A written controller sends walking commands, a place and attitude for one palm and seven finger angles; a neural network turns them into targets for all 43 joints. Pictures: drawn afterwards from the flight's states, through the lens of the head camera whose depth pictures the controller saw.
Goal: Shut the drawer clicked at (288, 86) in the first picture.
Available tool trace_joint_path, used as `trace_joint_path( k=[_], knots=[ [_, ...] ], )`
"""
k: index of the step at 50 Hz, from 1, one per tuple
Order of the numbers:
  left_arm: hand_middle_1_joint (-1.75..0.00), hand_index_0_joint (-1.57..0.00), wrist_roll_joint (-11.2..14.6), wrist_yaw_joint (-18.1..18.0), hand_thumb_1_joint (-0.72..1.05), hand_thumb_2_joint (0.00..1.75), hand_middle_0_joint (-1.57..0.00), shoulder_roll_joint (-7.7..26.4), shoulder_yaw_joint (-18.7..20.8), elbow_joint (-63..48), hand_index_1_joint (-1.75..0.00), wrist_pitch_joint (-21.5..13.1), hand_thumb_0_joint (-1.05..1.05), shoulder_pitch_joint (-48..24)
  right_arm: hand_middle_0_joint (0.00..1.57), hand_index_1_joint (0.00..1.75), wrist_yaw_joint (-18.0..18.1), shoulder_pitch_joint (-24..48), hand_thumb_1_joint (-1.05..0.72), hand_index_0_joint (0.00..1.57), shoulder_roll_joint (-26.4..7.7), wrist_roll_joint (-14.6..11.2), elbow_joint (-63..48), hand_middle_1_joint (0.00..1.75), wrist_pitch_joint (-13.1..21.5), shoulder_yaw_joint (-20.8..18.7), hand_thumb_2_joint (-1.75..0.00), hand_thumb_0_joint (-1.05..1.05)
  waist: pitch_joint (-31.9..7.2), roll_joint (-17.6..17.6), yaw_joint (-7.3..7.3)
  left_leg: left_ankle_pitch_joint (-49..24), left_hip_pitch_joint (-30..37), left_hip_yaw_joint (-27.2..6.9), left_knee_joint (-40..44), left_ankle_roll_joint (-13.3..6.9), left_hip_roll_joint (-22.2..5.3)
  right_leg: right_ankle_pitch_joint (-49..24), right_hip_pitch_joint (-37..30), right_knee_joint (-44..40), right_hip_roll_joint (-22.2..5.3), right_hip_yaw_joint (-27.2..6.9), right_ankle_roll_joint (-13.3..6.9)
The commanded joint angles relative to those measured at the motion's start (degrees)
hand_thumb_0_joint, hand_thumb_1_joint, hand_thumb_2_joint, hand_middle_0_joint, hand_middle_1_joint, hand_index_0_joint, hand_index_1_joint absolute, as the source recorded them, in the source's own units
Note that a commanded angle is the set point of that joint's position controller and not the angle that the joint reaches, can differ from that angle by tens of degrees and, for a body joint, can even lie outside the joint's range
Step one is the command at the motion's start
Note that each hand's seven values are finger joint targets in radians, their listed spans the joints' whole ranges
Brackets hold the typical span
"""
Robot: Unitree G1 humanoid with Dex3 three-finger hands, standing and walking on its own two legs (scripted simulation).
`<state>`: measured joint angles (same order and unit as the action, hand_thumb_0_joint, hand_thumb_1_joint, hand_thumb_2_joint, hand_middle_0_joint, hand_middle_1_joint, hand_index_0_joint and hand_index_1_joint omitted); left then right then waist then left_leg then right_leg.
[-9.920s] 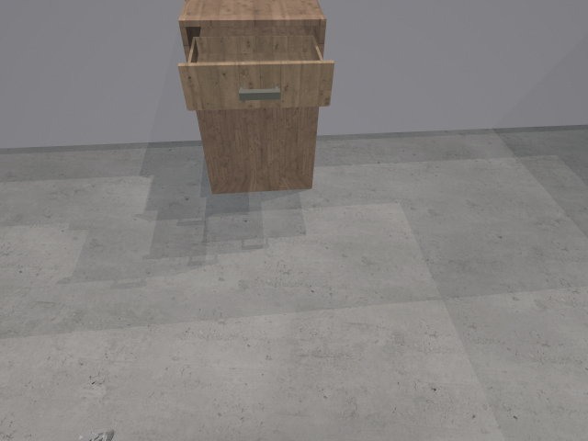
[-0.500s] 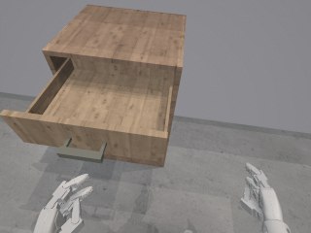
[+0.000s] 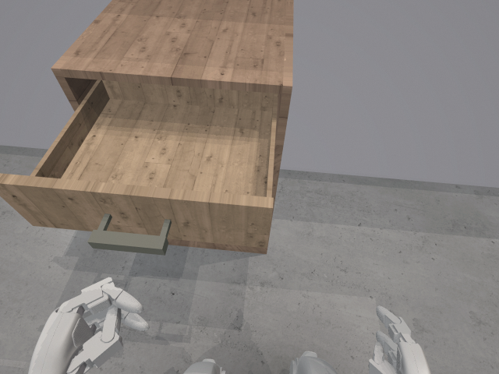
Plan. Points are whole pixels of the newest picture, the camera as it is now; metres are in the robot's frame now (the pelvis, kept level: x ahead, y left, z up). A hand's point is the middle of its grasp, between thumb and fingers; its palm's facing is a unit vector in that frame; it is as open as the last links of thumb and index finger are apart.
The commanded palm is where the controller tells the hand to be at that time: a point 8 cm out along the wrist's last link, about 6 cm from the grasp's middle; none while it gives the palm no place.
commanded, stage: raise the hand and make a fist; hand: left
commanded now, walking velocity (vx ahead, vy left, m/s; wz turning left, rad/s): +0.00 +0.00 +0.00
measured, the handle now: (133, 232) +0.34 +0.22 +0.01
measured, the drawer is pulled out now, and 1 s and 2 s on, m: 0.29 0.29 0.29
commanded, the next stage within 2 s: bring the fist close to the handle in 1.02 s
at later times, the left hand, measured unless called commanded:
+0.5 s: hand (98, 331) +0.16 +0.19 +0.09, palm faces +0.03 -1.00 -0.09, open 3.2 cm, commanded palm +0.11 +0.24 +0.11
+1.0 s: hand (94, 336) +0.16 +0.19 +0.10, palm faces +0.03 -0.99 -0.12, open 3.3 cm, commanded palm +0.11 +0.24 +0.11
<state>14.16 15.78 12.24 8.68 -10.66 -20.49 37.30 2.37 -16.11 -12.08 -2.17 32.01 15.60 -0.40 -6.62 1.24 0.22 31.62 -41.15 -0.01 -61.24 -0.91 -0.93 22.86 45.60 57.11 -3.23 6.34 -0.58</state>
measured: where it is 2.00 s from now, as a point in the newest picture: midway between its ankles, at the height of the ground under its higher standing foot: outside the picture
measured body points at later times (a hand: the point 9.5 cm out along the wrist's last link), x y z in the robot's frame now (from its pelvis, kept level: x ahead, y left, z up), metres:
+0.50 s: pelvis +0.02 +0.01 +0.01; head +0.05 +0.02 +0.46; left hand +0.16 +0.24 +0.10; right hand +0.24 -0.19 -0.03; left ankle -0.01 +0.11 -0.67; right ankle +0.05 -0.12 -0.67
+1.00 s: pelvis +0.03 +0.00 +0.02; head +0.04 +0.00 +0.47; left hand +0.15 +0.24 +0.11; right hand +0.23 -0.22 -0.03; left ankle -0.01 +0.11 -0.67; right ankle +0.05 -0.12 -0.67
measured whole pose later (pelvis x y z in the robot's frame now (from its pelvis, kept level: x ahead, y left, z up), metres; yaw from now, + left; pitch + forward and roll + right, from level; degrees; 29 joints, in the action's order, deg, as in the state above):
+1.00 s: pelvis +0.03 +0.00 +0.02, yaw +0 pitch +8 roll -2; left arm 14.4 14.9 13.9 9.6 -20.4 -17.7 45.4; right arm 2.6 -14.1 -12.0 -3.2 30.1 18.5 0.5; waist -6.9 1.9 -2.1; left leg 31.1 -30.5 -0.5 -54.0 -0.6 -1.4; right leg 22.7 34.8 50.2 -2.4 6.9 -0.4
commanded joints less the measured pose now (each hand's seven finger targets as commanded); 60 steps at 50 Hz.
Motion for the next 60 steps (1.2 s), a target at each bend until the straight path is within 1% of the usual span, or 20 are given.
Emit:
trace_joint_path(
  k=[1,2,3,8,12,16,19,23,26,28,31,35,39,41,43,44,53,56,58,60],
  knots=[
    [-1.27,-1.1,1.0,-1.38,0.9,0.9,-1.1,4.9,2.42,-15.99,-1.27,-5.58,0.0,4.41,0.2,0.3,0.06,7.03,-0.9,0.2,-6.87,-0.25,-12.49,0.3,5.1,-2.85,-0.9,0.0,-8.2,0.58,-1.22,-11.63,-0.87,-2.59,12.14,-0.08,1.26,2.85,-12.36,-9.11,2.1,-3.0,-1.09],
    [-1.3,-1.12,1.01,-1.92,0.9,0.9,-1.12,5.71,2.98,-17.36,-1.3,-6.03,0.0,3.76,0.2,0.3,-0.04,6.67,-0.9,0.2,-7.03,-0.23,-12.35,0.3,5.17,-2.91,-0.9,0.0,-8.83,0.8,-1.19,-12.41,-0.33,-2.8,12.33,0.05,1.17,1.69,-12.48,-8.63,2.21,-2.46,-1.12],
    [-1.32,-1.14,0.95,-2.37,0.9,0.9,-1.14,5.1,2.41,-18.43,-1.32,-6.23,0.0,4.48,0.2,0.3,-0.1,6.64,-0.9,0.2,-7.02,-0.17,-12.36,0.3,5.3,-2.9,-0.9,0.0,-8.67,3.17,-1.35,-13.52,0.82,-2.77,12.51,0.2,1.1,0.21,-12.02,-8.15,2.37,-1.85,-1.22],
    [-1.43,-1.24,-0.26,-3.81,0.9,0.9,-1.24,5.08,1.96,-18.14,-1.43,-4.76,0.0,7.16,0.2,0.3,-0.51,6.48,-0.9,0.2,-7.08,-0.39,-12.76,0.3,4.47,-3.04,-0.9,0.0,-6.75,2.0,-1.14,-16.02,1.54,-2.98,13.35,0.63,0.67,-3.12,-12.61,-7.99,2.61,-0.68,-1.18],
    [-1.51,-1.32,-1.25,-3.43,0.9,0.9,-1.32,3.79,-1.2,-20.32,-1.51,-2.05,0.0,7.53,0.2,0.3,-0.63,6.84,-0.9,0.2,-7.1,-0.61,-14.15,0.3,3.89,-2.55,-0.9,0.0,-5.18,3.39,-0.78,-16.31,2.96,-2.99,14.32,0.54,0.48,-3.86,-12.96,-8.75,2.59,-0.5,-1.05],
    [-1.6,-1.4,-1.27,-3.56,0.9,0.9,-1.4,5.04,0.4,-21.8,-1.6,-0.39,0.0,8.8,0.2,0.3,-0.28,6.76,-0.9,0.2,-6.56,-0.7,-14.65,0.3,3.16,-2.31,-0.9,0.0,-5.31,0.72,-1.15,-18.2,4.13,-3.03,14.84,0.62,0.3,-6.22,-14.73,-9.45,2.95,-0.43,-0.98],
    [-1.6,-1.4,-1.01,-3.86,0.9,0.9,-1.4,6.03,1.88,-23.12,-1.6,-0.01,0.0,8.13,0.2,0.3,-0.09,7.11,-0.9,0.2,-6.28,-0.63,-14.7,0.3,2.88,-1.87,-0.9,0.0,-4.68,2.41,-1.63,-19.11,4.82,-3.0,15.26,0.83,0.33,-7.12,-15.34,-9.63,3.12,-0.4,-1.15],
    [-1.6,-1.4,-0.18,-3.13,0.9,0.9,-1.4,4.82,1.31,-23.6,-1.6,-0.03,0.0,8.8,0.2,0.3,-0.15,6.33,-0.9,0.2,-6.05,-0.83,-14.56,0.3,3.29,-1.55,-0.9,0.0,-4.99,1.94,-1.31,-20.53,6.34,-3.12,15.49,1.16,0.23,-8.44,-15.79,-10.28,3.21,-0.15,-0.96],
    [-1.6,-1.4,0.18,-2.12,0.9,0.9,-1.4,6.58,3.58,-22.15,-1.6,0.41,0.0,9.31,0.2,0.3,0.2,6.23,-0.9,0.2,-6.02,-1.07,-13.66,0.3,3.74,-1.56,-0.9,0.0,-5.21,1.51,-1.57,-22.09,6.95,-2.97,15.63,1.24,0.25,-10.48,-17.7,-11.06,3.17,-0.61,-1.07],
    [-1.6,-1.4,0.32,-1.2,0.9,0.9,-1.4,6.61,3.16,-23.1,-1.6,0.72,0.0,8.47,0.2,0.3,0.25,6.37,-0.9,0.2,-6.28,-1.13,-13.69,0.3,4.32,-1.41,-0.9,0.0,-5.81,2.67,-1.51,-22.97,7.73,-2.89,15.8,1.29,0.36,-11.51,-18.4,-11.3,2.98,-0.77,-1.01],
    [-1.6,-1.4,1.06,-0.64,0.9,0.9,-1.4,7.16,4.56,-22.78,-1.6,1.45,0.0,10.03,0.2,0.3,0.42,6.41,-0.9,0.2,-5.98,-1.32,-13.07,0.3,5.01,-1.47,-0.9,0.0,-6.27,1.33,-1.94,-25.62,8.93,-2.95,16.12,1.44,0.34,-14.0,-19.96,-11.95,3.08,-0.65,-0.97],
    [-1.6,-1.4,1.58,-0.45,0.9,0.9,-1.4,6.1,4.23,-20.75,-1.6,1.52,0.0,9.05,0.2,0.3,0.58,6.83,-0.9,0.2,-6.23,-1.25,-12.26,0.3,5.69,-1.33,-0.9,0.0,-3.94,0.08,-1.79,-24.35,8.3,-2.83,16.68,1.45,0.63,-13.41,-20.11,-12.55,3.15,-0.62,-0.97],
    [-1.6,-1.4,1.14,-0.8,0.9,0.9,-1.4,5.86,3.52,-22.74,-1.6,0.84,0.0,11.92,0.2,0.3,-0.01,7.26,-0.9,0.2,-6.15,-1.01,-12.3,0.3,6.54,-1.49,-0.9,0.0,-5.17,2.25,-2.72,-27.05,9.28,-2.45,16.49,1.6,0.83,-15.24,-20.98,-12.18,2.89,-0.78,-1.11],
    [-1.6,-1.4,0.82,-1.29,0.9,0.9,-1.4,6.63,4.7,-22.08,-1.6,0.43,0.0,13.1,0.2,0.3,-0.08,6.87,-0.9,0.2,-5.8,-1.01,-12.16,0.3,6.54,-1.82,-0.9,0.0,-5.17,0.82,-2.89,-26.13,8.55,-2.28,16.64,1.67,0.8,-14.64,-21.25,-12.29,2.94,-0.96,-1.12],
    [-1.6,-1.4,0.85,-1.43,0.9,0.9,-1.4,7.1,5.07,-21.68,-1.6,-0.09,0.0,10.73,0.2,0.3,0.14,7.02,-0.9,0.2,-6.07,-1.05,-12.14,0.3,6.41,-1.82,-0.9,0.0,-3.9,-0.04,-2.24,-22.79,7.42,-2.03,16.59,1.31,1.01,-12.65,-20.61,-12.97,2.88,-1.59,-1.07],
    [-1.6,-1.4,0.7,-1.73,0.9,0.9,-1.4,7.79,5.77,-21.91,-1.6,-0.54,0.0,10.31,0.2,0.3,0.29,7.57,-0.9,0.2,-6.15,-1.05,-11.81,0.3,6.34,-1.8,-0.9,0.0,-3.27,1.2,-2.41,-21.94,7.36,-1.96,16.65,1.16,0.98,-11.66,-20.57,-13.27,2.87,-1.89,-1.29],
    [-1.6,-1.4,2.31,0.39,0.9,0.9,-1.4,6.94,4.9,-20.24,-1.6,-1.72,0.0,9.88,0.2,0.3,0.73,7.44,-0.9,0.2,-6.4,-1.45,-11.77,0.3,7.48,-1.53,-0.9,0.0,-3.36,0.86,-1.69,-18.19,7.05,-1.85,16.27,0.68,1.21,-7.99,-19.99,-14.89,2.63,-3.28,-1.13],
    [-1.6,-1.4,2.43,0.7,0.9,0.9,-1.4,7.44,5.46,-18.7,-1.6,-1.42,0.0,7.89,0.2,0.3,1.19,7.72,-0.9,0.2,-6.59,-1.52,-11.38,0.3,7.47,-1.38,-0.9,0.0,-1.39,-0.01,-1.35,-15.42,6.19,-2.08,16.62,0.54,1.15,-4.24,-19.21,-15.95,2.64,-3.81,-1.13],
    [-1.6,-1.4,2.21,0.72,0.9,0.9,-1.4,6.28,4.18,-16.95,-1.6,-1.13,0.0,5.96,0.2,0.3,1.31,7.5,-0.9,0.2,-6.91,-1.33,-11.36,0.3,7.49,-1.19,-0.9,0.0,-0.14,-1.59,-0.79,-13.83,5.14,-2.24,16.51,0.36,1.21,-2.22,-17.99,-16.04,2.62,-3.7,-0.93],
    [-1.6,-1.4,2.03,0.5,0.9,0.9,-1.4,6.04,4.34,-15.02,-1.6,-1.29,0.0,4.26,0.2,0.3,1.42,7.32,-0.9,0.2,-7.04,-1.22,-10.77,0.3,7.32,-1.21,-0.9,0.0,0.65,-0.79,-0.62,-12.89,4.65,-2.09,16.23,0.31,1.25,-0.8,-17.0,-16.08,2.6,-3.81,-0.96]
  ],
)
